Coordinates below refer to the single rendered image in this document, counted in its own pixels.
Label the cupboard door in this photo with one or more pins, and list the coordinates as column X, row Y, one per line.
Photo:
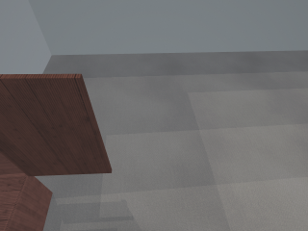
column 48, row 126

